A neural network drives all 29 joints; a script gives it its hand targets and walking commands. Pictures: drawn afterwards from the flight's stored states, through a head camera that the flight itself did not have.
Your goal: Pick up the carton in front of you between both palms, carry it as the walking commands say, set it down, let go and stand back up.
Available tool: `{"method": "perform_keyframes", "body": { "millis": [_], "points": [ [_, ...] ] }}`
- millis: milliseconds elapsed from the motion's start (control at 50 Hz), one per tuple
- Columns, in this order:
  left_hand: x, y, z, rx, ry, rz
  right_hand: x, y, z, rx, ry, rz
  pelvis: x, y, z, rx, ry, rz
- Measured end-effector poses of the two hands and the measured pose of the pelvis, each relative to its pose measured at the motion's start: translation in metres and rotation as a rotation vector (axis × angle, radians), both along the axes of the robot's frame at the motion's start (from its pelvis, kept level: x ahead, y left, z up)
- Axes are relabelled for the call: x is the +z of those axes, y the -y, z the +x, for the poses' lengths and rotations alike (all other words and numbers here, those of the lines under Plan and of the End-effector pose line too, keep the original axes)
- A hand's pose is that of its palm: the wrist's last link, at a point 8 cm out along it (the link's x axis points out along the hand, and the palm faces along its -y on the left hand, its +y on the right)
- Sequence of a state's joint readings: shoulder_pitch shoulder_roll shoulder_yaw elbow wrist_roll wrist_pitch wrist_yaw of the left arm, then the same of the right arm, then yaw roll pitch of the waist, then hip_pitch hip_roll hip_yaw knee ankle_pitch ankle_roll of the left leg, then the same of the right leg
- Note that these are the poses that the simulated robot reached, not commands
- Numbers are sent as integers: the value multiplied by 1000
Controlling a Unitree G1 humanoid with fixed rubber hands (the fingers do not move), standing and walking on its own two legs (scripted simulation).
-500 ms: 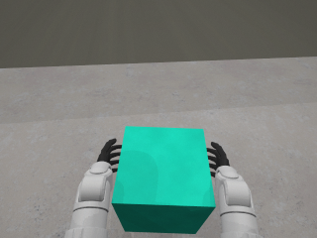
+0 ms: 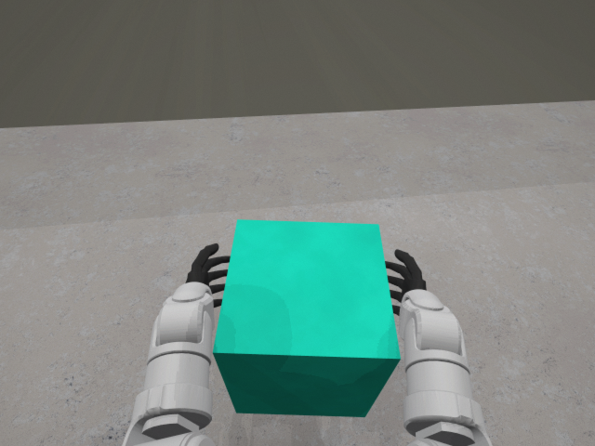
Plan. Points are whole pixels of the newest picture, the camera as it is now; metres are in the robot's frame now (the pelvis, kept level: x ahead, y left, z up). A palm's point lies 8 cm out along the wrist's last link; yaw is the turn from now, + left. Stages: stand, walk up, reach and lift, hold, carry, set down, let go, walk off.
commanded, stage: set down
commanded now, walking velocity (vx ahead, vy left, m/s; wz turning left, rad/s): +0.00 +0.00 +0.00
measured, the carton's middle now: (304, 323) +0.31 +0.00 -0.03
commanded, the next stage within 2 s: none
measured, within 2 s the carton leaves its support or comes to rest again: neither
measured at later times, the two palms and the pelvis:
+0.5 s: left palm (218, 328) +0.36 +0.16 -0.14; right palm (375, 329) +0.37 -0.14 -0.15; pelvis -0.02 +0.00 -0.07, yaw -2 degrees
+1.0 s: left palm (221, 344) +0.40 +0.18 -0.28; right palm (354, 340) +0.43 -0.12 -0.29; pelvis -0.02 +0.00 -0.20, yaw -2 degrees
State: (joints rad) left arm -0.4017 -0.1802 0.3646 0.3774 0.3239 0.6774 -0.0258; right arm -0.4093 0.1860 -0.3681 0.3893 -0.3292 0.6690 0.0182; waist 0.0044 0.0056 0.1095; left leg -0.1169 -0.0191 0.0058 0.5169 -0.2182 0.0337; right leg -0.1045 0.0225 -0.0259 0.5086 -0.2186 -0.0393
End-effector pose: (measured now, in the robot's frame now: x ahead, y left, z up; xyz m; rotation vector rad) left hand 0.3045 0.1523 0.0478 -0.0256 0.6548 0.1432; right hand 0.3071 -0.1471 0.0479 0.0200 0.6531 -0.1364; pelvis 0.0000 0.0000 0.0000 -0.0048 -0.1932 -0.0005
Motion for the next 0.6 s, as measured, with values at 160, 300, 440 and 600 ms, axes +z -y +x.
{"method": "perform_keyframes", "body": {
  "millis": [160,300,440,600],
  "points": [
    [-16,4,30,-11,-14,-4,-15,4,26,-9,-14,-10,-13,-1,-10,-18,-47,2],
    [-77,4,42,-18,-55,16,-75,4,41,15,-56,-35,-27,0,-14,-30,-227,12],
    [-162,-4,51,0,-41,38,-162,-4,59,51,-41,-43,-56,2,-19,-29,-466,16],
    [-224,-13,71,42,21,7,-226,-13,81,35,20,-1,-104,4,-11,-26,-712,18]
  ]
}}
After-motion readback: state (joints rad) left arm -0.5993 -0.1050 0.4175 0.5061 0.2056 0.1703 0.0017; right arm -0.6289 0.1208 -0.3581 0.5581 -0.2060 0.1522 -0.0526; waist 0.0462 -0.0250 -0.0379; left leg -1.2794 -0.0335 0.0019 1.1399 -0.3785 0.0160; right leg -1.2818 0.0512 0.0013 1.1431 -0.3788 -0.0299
